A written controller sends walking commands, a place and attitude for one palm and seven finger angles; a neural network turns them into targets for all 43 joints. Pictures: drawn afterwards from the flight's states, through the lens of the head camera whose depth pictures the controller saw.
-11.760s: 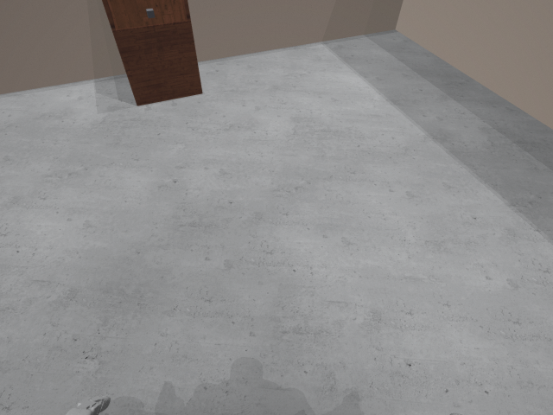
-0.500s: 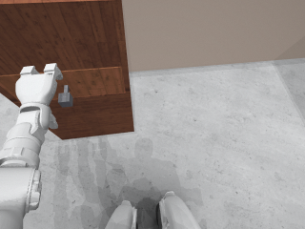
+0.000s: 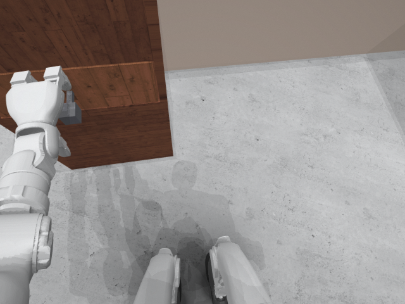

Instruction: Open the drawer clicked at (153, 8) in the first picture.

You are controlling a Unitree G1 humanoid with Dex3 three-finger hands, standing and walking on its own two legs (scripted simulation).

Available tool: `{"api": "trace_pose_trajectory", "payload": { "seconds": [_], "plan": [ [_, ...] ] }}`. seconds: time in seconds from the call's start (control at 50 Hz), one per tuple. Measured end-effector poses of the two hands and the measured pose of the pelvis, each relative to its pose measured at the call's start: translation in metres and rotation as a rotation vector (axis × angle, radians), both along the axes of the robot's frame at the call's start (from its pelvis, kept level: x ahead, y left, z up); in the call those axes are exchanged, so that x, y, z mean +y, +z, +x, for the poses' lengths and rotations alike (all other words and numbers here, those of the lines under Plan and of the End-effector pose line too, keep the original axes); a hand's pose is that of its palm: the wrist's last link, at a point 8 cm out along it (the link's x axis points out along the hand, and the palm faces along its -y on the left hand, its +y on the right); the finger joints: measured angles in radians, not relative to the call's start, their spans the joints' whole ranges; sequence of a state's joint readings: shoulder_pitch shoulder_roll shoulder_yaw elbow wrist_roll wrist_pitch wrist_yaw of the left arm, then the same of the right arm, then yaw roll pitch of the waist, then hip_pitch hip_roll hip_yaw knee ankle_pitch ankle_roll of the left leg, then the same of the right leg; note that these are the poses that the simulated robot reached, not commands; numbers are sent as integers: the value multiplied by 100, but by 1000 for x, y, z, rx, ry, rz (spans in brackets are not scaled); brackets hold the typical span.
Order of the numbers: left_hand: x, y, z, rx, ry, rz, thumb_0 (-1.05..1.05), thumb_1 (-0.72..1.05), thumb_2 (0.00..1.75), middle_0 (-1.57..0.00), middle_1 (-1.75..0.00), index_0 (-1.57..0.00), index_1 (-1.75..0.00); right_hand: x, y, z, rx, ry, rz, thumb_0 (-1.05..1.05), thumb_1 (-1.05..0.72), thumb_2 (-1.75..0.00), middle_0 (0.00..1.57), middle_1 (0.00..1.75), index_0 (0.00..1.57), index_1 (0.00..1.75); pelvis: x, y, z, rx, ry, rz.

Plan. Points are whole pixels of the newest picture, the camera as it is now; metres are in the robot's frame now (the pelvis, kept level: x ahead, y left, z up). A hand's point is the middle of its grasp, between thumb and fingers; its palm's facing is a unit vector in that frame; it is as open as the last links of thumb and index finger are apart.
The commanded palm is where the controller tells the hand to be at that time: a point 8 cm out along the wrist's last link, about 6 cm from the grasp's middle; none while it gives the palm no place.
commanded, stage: move the hooked fingers above the handle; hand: left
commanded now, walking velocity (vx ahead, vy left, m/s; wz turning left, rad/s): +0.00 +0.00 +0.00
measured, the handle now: (70, 106) +0.53 +0.28 -0.09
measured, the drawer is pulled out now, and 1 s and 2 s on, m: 0.00 0.00 0.00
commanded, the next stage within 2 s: none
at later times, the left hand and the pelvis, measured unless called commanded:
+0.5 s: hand (53, 119) +0.47 +0.28 -0.04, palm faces -0.05 +0.00 -1.00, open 13.8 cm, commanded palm +0.47 +0.27 +0.02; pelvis -0.01 -0.02 +0.00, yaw +1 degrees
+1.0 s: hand (55, 115) +0.48 +0.28 -0.04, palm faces -0.06 -0.02 -1.00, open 13.8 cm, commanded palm +0.47 +0.27 +0.02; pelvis -0.01 -0.01 +0.00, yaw +0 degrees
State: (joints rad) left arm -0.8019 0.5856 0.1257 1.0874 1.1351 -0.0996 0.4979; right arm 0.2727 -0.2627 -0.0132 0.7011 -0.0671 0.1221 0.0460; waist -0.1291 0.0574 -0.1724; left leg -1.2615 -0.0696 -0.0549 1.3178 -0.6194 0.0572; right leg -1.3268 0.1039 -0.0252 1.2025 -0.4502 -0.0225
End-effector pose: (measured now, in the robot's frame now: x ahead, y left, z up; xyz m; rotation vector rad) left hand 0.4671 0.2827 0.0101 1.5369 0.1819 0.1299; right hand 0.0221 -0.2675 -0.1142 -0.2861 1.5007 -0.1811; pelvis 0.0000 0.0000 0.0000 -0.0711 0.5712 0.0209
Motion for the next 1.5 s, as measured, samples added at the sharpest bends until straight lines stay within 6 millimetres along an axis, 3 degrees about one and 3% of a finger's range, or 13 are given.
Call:
{"api": "trace_pose_trajectory", "payload": {
  "seconds": [0.1, 0.22, 0.34, 0.44, 0.62, 0.74, 0.9, 1.1, 1.2, 1.36, 1.5],
  "plan": [
    [4, 14, -18, 54, 22, -4, 0, -49, 31, -33, -121, -33, -122, 3, 9, 9, -36, 8, 21, 0, -91, -90, 20, 30, 20, 29, -4, 13, 2, -29, 3, 10],
    [-8, 30, -26, 56, -43, 0, 0, -49, 31, -33, -120, -33, -121, -5, 18, 23, -95, 38, 1, 0, -91, -90, 20, 30, 20, 30, -10, 19, 2, -58, 21, 16],
    [-17, 20, -18, 39, -55, -10, 0, -49, 30, -32, -120, -32, -120, -21, 15, 28, -142, 55, -41, 0, -91, -90, 20, 30, 20, 30, -14, 9, -5, -42, 13, 20],
    [-12, 9, -14, 19, -35, 14, 1, -49, 31, -32, -120, -32, -120, -28, 5, 20, -124, 49, -51, 0, -91, -90, 20, 30, 20, 29, -15, -1, -11, -21, 0, 25],
    [-2, 14, -10, 23, 13, 28, 0, -49, 31, -32, -120, -32, -120, -21, -7, -2, -57, 17, -19, 0, -91, -90, 20, 30, 20, 29, -17, -4, -13, -5, 3, 28],
    [-11, 20, -6, 64, -10, 14, 0, -49, 31, -32, -120, -32, -120, -14, 1, -8, -53, 2, -8, 0, -91, -90, 20, 30, 20, 29, -16, 3, -10, -17, 6, 25],
    [-16, 13, 1, 60, -54, -1, 1, -49, 31, -32, -120, -32, -120, -17, 3, -11, -56, 5, -32, 0, -91, -90, 20, 30, 20, 30, -13, 0, -8, -9, -4, 23],
    [0, 4, -7, 20, -18, 19, 0, -49, 31, -32, -120, -32, -120, -15, -5, -4, -26, 15, -23, 0, -91, -90, 20, 30, 20, 29, -9, -5, -6, 7, 0, 17],
    [-6, 8, -6, 36, -15, 11, 0, -49, 31, -32, -120, -32, -120, -11, -1, 6, -41, 22, -16, 0, -91, -90, 20, 30, 20, 29, -9, 1, -3, -4, 17, 12],
    [-22, 16, 12, 35, -36, -6, 0, -49, 31, -32, -120, -32, -120, -13, 12, 15, -80, 21, -35, 0, -91, -90, 20, 30, 20, 30, -11, 7, 1, -11, 16, 11],
    [-13, 10, 4, 71, -16, 16, 1, -49, 31, -32, -120, -33, -121, -15, 9, 8, -57, 11, -25, 0, -91, -90, 20, 30, 20, 29, -11, 8, 2, -16, -12, 24]
  ]
}}
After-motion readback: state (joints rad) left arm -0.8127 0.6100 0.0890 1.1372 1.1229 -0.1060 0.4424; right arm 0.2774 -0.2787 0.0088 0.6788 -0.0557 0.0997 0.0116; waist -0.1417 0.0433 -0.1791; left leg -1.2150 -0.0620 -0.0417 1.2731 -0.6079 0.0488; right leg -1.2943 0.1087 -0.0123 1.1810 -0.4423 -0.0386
